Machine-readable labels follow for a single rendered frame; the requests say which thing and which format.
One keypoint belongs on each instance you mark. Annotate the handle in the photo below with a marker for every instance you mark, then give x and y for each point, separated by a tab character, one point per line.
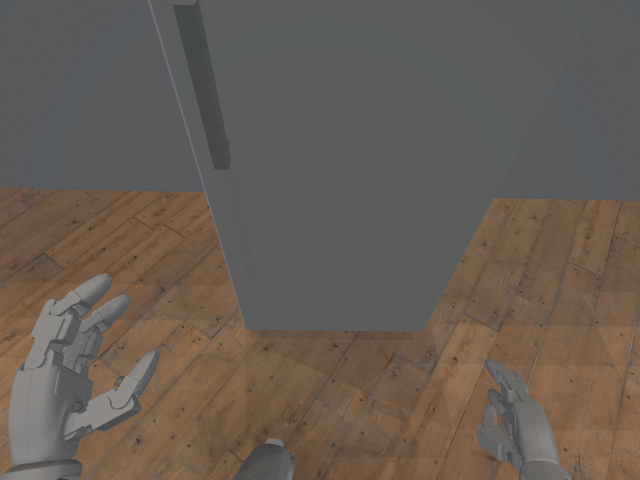
192	32

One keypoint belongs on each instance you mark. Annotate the left robot thigh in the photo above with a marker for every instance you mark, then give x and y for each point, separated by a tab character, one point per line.
267	462

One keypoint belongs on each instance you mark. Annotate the left robot forearm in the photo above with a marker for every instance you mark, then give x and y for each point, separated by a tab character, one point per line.
63	469

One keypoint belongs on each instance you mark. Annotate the fridge door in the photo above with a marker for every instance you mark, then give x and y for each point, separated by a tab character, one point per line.
368	139

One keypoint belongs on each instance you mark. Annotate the right robot hand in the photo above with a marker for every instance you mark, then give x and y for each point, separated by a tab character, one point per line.
524	419

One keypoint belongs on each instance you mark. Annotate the left robot hand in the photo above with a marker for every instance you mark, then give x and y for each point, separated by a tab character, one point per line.
41	425

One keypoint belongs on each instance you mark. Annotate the robot left shin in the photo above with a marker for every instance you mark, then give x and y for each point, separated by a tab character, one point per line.
274	441

